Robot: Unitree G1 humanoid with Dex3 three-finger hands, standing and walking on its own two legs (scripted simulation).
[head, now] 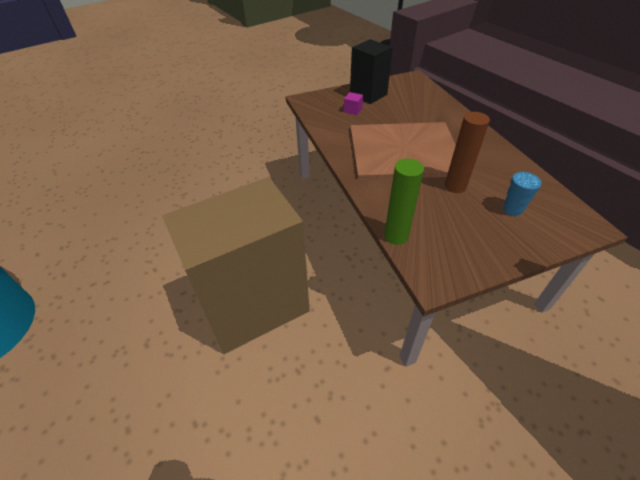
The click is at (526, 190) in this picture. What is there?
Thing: tapered cup
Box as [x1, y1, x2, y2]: [503, 172, 541, 215]
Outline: 535,175 528,172 517,172 513,175 504,202 503,209 505,212 511,215 518,215 521,213 541,184 539,178
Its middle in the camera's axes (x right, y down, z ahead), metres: +0.59 -0.12 +1.15
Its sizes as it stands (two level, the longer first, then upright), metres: 0.078 0.078 0.119
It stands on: a support 0.42 m high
